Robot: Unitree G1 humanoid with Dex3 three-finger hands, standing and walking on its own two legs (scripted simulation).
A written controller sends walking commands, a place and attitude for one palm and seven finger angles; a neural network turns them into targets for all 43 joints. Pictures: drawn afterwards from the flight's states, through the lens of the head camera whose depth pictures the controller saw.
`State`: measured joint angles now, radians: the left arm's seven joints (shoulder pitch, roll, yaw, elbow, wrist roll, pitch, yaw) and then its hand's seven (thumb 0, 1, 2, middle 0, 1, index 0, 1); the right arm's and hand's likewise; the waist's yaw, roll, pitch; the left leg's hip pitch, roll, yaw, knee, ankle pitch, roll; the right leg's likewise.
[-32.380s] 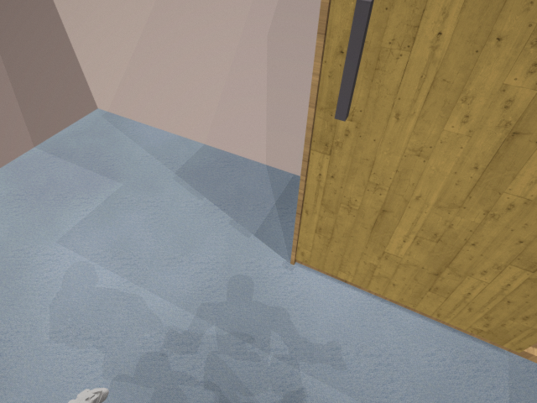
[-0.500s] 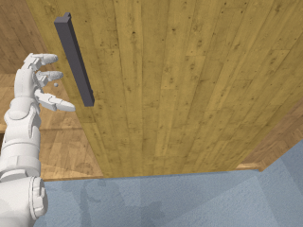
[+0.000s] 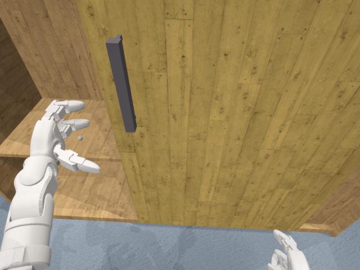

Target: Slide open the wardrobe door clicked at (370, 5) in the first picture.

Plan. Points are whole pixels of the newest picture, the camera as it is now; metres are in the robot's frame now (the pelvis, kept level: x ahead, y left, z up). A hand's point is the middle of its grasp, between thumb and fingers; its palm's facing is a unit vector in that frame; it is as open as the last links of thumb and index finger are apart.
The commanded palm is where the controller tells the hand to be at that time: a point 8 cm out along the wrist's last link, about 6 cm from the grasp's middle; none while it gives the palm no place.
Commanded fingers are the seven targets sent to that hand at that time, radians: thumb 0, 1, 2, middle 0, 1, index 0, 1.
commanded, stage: slip the hand off the handle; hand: left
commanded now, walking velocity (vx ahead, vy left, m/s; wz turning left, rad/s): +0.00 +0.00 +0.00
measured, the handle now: (125, 87) +0.50 +0.20 +0.17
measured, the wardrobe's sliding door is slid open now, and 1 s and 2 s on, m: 0.63 0.63 0.63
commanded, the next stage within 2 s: draw the hand back to the body in 0.02 s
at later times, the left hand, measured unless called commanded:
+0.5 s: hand (69, 157) +0.26 +0.24 +0.17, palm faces +0.13 -0.99 -0.01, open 14.7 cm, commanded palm +0.23 +0.28 +0.16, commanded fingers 0.00 -0.55 0.20 -0.25 -1.15 -0.25 -1.15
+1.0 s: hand (47, 180) +0.21 +0.26 +0.16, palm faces +0.46 -0.84 -0.28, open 12.2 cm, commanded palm +0.17 +0.29 +0.17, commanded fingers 0.00 0.32 0.62 -0.22 -0.64 -0.22 -0.64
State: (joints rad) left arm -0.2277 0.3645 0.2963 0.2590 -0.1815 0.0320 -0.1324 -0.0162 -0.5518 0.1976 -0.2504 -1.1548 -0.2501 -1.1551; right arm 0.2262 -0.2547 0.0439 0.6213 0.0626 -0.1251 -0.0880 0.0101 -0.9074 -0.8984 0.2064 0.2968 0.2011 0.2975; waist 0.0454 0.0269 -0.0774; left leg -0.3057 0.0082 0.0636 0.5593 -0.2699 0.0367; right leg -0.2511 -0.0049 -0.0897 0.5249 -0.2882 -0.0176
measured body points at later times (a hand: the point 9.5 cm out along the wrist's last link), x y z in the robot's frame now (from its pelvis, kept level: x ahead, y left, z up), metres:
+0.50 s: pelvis -0.01 -0.02 +0.00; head -0.05 -0.04 +0.45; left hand +0.25 +0.29 +0.17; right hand +0.16 -0.25 -0.07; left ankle +0.02 +0.09 -0.73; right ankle -0.01 -0.11 -0.73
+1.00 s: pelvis +0.00 -0.01 +0.01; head -0.03 -0.02 +0.46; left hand +0.18 +0.30 +0.18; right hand +0.18 -0.23 -0.07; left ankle +0.02 +0.09 -0.73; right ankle -0.01 -0.11 -0.73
